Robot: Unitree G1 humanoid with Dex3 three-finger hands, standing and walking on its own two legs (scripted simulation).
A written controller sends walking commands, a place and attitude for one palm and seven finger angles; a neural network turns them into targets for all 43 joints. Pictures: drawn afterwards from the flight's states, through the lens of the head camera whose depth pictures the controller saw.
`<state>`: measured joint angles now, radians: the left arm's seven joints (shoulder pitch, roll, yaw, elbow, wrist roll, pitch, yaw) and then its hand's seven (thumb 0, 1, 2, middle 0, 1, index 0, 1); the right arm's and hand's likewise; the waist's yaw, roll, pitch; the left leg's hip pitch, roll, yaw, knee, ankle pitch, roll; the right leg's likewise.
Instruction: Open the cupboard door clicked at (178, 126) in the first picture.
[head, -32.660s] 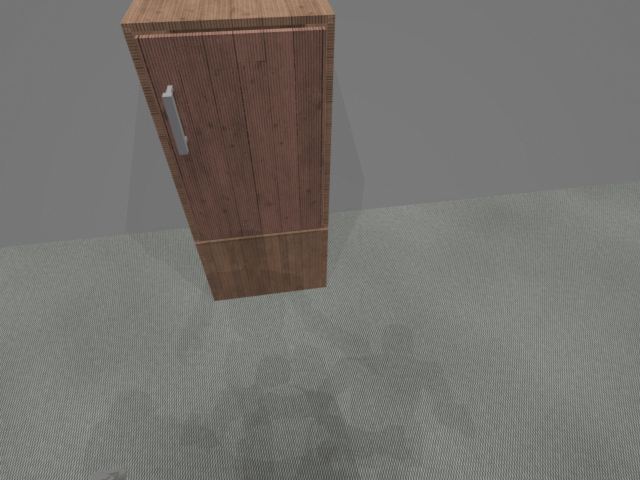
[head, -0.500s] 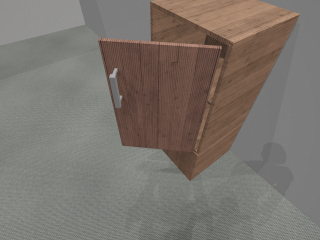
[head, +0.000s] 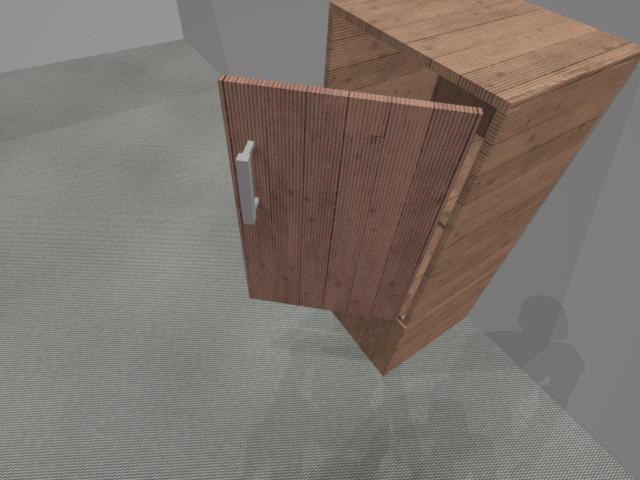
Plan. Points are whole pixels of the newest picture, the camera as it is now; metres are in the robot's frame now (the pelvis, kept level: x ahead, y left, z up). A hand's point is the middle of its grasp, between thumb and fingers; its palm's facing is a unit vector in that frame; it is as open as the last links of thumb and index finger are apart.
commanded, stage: come to a stop and stand still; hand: left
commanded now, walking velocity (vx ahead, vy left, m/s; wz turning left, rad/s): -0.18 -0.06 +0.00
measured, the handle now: (249, 184) +0.56 +0.18 +0.02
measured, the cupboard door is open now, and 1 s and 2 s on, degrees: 47 47 47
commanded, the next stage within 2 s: look again from close up in 0.98 s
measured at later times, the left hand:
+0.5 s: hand out of the picture +0.08 +0.17 -0.16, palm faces -0.02 -0.97 -0.24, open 7.4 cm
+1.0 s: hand out of the picture +0.00 +0.15 -0.16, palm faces +0.00 -0.97 -0.22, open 7.4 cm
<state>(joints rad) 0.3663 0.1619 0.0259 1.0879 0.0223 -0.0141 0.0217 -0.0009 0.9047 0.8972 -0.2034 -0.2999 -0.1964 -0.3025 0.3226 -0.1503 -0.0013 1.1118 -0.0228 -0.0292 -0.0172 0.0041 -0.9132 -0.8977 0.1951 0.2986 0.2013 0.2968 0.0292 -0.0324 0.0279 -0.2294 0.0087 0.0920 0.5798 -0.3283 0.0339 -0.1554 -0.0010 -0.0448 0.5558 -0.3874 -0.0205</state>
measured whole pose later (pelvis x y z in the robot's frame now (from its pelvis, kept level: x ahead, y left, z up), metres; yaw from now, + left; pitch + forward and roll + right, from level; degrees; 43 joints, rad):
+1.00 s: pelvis +0.00 -0.03 +0.01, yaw +0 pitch -2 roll +1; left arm 0.29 0.16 -0.02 1.10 0.01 -0.01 0.03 0.00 0.91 0.90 -0.20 -0.30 -0.20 -0.30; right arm 0.35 -0.16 0.01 1.12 -0.02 -0.01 -0.02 0.00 -0.92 -0.90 0.19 0.30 0.20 0.30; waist -0.01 0.03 0.04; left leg -0.14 0.03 0.09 0.43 -0.26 -0.01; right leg -0.22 0.00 -0.08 0.46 -0.22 -0.04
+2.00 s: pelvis -0.02 -0.03 -0.04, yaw +1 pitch +8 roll +1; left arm 0.33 0.15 0.09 0.21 -0.22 -0.56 -0.27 0.01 0.74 0.82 -0.21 -0.42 -0.20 -0.42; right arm 0.18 -0.29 -0.08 0.60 0.01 -0.31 -0.01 0.01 -0.92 -0.90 0.20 0.30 0.20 0.30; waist -0.02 -0.02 -0.12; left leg -0.59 0.02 0.07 0.90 -0.45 0.01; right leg -0.67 -0.05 -0.08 0.92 -0.40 -0.04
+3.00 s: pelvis -0.01 +0.00 -0.04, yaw +2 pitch +10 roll -3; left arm 0.13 0.38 0.34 0.23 -0.34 -0.28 -0.47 -0.01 -0.42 0.33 -0.30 -1.15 -0.29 -1.15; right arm 0.25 -0.27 0.04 0.53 0.04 -0.25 -0.06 0.01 -0.91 -0.90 0.20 0.30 0.21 0.30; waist 0.00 0.02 -0.09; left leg -0.66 0.03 0.02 0.98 -0.49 0.04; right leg -0.67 -0.04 -0.12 0.89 -0.39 -0.01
